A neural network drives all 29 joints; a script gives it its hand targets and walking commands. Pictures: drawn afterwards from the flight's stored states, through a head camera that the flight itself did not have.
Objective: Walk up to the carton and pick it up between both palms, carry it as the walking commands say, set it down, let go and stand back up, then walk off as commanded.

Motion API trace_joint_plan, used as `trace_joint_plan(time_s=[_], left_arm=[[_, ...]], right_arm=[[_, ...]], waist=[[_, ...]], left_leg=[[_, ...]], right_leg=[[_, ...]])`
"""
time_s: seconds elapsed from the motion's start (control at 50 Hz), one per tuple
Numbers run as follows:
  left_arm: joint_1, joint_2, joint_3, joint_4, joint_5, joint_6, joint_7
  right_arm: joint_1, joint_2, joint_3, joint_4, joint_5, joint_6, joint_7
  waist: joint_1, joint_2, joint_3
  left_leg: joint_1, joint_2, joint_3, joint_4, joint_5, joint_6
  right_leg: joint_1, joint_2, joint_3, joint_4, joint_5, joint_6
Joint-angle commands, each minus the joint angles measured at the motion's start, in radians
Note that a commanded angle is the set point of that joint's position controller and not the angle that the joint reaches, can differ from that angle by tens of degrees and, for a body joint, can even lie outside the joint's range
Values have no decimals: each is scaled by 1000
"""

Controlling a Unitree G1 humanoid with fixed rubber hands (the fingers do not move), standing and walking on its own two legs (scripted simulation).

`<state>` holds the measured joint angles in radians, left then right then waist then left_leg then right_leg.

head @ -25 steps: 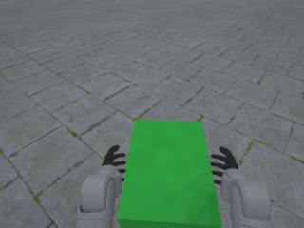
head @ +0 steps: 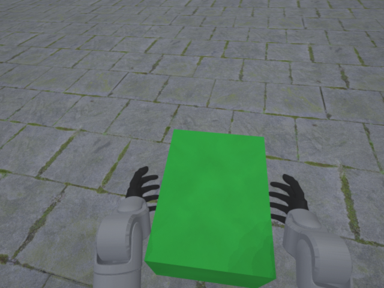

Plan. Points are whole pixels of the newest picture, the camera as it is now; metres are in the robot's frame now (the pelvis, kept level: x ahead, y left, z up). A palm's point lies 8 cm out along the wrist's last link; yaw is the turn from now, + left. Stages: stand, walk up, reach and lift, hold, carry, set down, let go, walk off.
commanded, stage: carry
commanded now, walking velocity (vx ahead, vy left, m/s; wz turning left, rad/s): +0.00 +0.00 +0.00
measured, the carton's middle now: (212, 203) +0.33 -0.03 +0.01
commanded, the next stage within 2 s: none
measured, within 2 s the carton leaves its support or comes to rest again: neither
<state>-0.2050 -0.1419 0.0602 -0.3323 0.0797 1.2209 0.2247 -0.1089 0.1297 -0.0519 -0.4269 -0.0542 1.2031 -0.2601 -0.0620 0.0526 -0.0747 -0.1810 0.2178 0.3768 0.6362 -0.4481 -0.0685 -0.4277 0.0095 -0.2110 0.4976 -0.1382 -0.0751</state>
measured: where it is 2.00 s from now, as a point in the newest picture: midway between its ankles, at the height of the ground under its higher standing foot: (218, 264)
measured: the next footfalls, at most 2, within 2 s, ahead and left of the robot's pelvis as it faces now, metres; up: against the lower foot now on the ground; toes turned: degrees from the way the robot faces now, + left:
left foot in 0.28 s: +0.26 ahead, +0.11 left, +0.00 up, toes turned +7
right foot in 1.44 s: +0.23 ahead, -0.10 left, +0.00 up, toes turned -8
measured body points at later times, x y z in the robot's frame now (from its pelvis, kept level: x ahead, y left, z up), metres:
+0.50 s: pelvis +0.19 +0.02 +0.01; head +0.24 +0.02 +0.45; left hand +0.49 +0.16 +0.07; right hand +0.48 -0.14 +0.07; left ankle +0.22 +0.11 -0.73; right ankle +0.07 -0.07 -0.73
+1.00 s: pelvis +0.25 -0.01 +0.00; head +0.25 -0.01 +0.45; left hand +0.52 +0.13 +0.08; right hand +0.51 -0.17 +0.09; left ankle +0.22 +0.11 -0.72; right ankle +0.08 -0.07 -0.72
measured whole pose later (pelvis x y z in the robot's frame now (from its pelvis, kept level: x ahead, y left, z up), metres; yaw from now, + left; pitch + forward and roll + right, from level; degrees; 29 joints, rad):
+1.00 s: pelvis +0.25 -0.01 +0.00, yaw -3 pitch +6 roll +2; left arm -0.12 -0.13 0.05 -0.41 0.06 1.24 0.22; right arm -0.12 0.13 -0.02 -0.42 -0.08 1.22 -0.27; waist 0.01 -0.03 -0.11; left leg -0.36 0.04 0.18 0.63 -0.32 0.03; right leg -0.09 -0.03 -0.12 0.53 -0.47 -0.03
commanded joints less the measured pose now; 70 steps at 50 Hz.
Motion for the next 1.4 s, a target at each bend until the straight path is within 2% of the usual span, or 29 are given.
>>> trace_joint_plan(time_s=[0.0,0.04,0.08,0.2,0.24,0.28,0.3,0.34,0.44,0.52,0.56,0.66,0.74,0.84,0.88,0.94,0.98,1.02,1.06,1.08,1.12,1.16,1.18,1.2,1.28,1.3,1.32,1.34,1.38], left_arm=[[-325,-991,-539,-143,-332,-39,-225],[-333,-1011,-521,-165,-352,-39,-220],[-330,-1012,-516,-133,-333,-26,-219],[-461,-1063,-595,-299,-431,-61,-260],[-462,-1070,-605,-304,-444,-56,-270],[-490,-1050,-626,-306,-450,-41,-267],[-447,-1015,-611,-287,-428,-26,-263],[-428,-1028,-648,-239,-431,-9,-272],[-453,-1098,-690,-290,-465,-33,-277],[-436,-1077,-656,-331,-470,-63,-280],[-372,-1062,-654,-301,-451,-59,-278],[-315,-1027,-607,-265,-415,-55,-281],[-419,-998,-632,-352,-429,-62,-272],[-442,-1002,-628,-307,-422,-52,-261],[-452,-1014,-650,-313,-434,-58,-269],[-418,-981,-613,-269,-418,-44,-269],[-393,-966,-619,-286,-425,-45,-270],[-423,-946,-611,-266,-428,-35,-263],[-421,-931,-608,-260,-420,-33,-272],[-472,-925,-618,-250,-407,-36,-272],[-513,-967,-603,-240,-405,-44,-269],[-467,-971,-580,-230,-412,-56,-265],[-497,-982,-602,-268,-431,-61,-266],[-456,-995,-590,-206,-427,-54,-261],[-427,-943,-587,-220,-381,-45,-252],[-480,-935,-592,-234,-404,-53,-259],[-565,-915,-604,-281,-426,-52,-269],[-541,-926,-613,-277,-421,-51,-277],[-539,-955,-646,-267,-439,-56,-284]], right_arm=[[-569,993,670,-194,414,-18,283],[-572,996,663,-187,435,-16,282],[-553,1000,645,-146,422,-6,280],[-510,1065,605,-197,399,-53,270],[-548,1062,613,-245,403,-55,266],[-492,1040,578,-180,373,-33,264],[-463,1018,567,-151,374,-26,265],[-410,1005,555,-103,329,-22,265],[-444,1071,570,-162,353,-55,277],[-467,1072,614,-222,371,-62,271],[-449,1037,604,-228,357,-65,267],[-483,1025,669,-263,388,-50,270],[-444,1023,632,-196,376,-37,275],[-486,1033,623,-165,378,-39,274],[-500,1025,625,-212,375,-55,270],[-469,1010,622,-155,359,-33,258],[-484,996,630,-173,365,-36,255],[-449,988,599,-128,342,-29,253],[-452,994,613,-113,345,-34,253],[-451,1000,600,-54,337,-33,261],[-558,1041,620,-101,361,-38,259],[-558,1005,623,-161,353,-45,251],[-536,1019,627,-152,358,-46,251],[-572,1006,633,-149,362,-49,248],[-526,1001,621,-85,375,-38,273],[-538,1013,636,-101,376,-44,271],[-469,1049,610,-18,359,-43,268],[-481,1027,606,-47,350,-52,263],[-503,1022,597,-111,342,-69,257]], waist=[[93,-360,-507],[94,-214,-460],[86,-109,-450],[84,-225,-542],[58,-180,-518],[50,-11,-541],[58,109,-597],[56,164,-589],[56,101,-552],[60,-78,-626],[61,-13,-604],[61,-172,-527],[63,-69,-485],[64,58,-471],[63,25,-429],[65,-233,-392],[64,-231,-397],[37,-84,-448],[40,106,-440],[43,167,-411],[68,10,-288],[71,-283,-289],[77,-285,-269],[91,-285,-263],[52,-130,-282],[23,-166,-342],[0,30,-395],[19,254,-365],[35,117,-347]], left_leg=[[-511,-97,-148,399,-59,-59],[-707,-88,-277,459,-204,-33],[-618,-80,-289,342,-125,-28],[-270,-206,-197,-44,233,25],[-41,-191,-186,-204,502,44],[313,27,-378,-180,1073,115],[420,157,-500,-155,1192,158],[468,195,-529,-131,1192,240],[312,51,-358,-81,1289,152],[304,28,-360,-34,1272,199],[302,11,-352,-17,1306,197],[123,-57,-292,14,936,166],[91,-94,-259,-42,856,137],[273,-25,-302,52,1274,170],[141,-81,-266,68,989,155],[-221,-188,-187,1,228,111],[-163,-227,-156,-92,283,121],[194,-134,-240,-41,875,172],[493,29,-423,89,1561,278],[477,80,-455,41,1514,284],[211,14,-327,101,1208,182],[-297,-137,-192,296,306,80],[-526,-219,-160,293,-81,71],[-643,-247,-165,321,-74,91],[-102,-256,-172,-24,342,157],[171,-132,-316,-3,799,218],[357,63,-560,76,1301,367],[406,167,-757,-34,1515,476],[302,113,-624,-53,1343,372]], right_leg=[[889,-380,589,-46,803,-182],[927,-398,526,2,1040,-188],[815,-372,404,-17,930,-147],[667,-236,194,18,987,-47],[486,-174,97,55,719,10],[135,-125,81,160,182,82],[58,-89,85,147,-210,92],[15,-64,141,-11,-344,93],[262,-90,91,-66,37,102],[329,-115,111,-6,307,98],[330,-92,77,-70,278,103],[416,-131,108,-4,659,81],[421,-136,122,19,639,64],[255,-82,87,-42,364,89],[336,-103,94,-81,506,80],[627,-222,215,74,1129,26],[608,-198,182,177,1281,27],[287,-137,120,358,983,80],[-68,-23,81,162,7,109],[-112,-4,116,84,-322,103],[114,-34,86,-232,-70,102],[607,-200,238,44,1221,52],[775,-282,323,117,1596,19],[865,-281,316,132,1638,2],[427,-195,175,298,1379,36],[178,-144,122,418,981,91],[-49,-70,96,593,457,149],[-197,57,161,600,-456,138],[-133,-9,185,369,-508,97]])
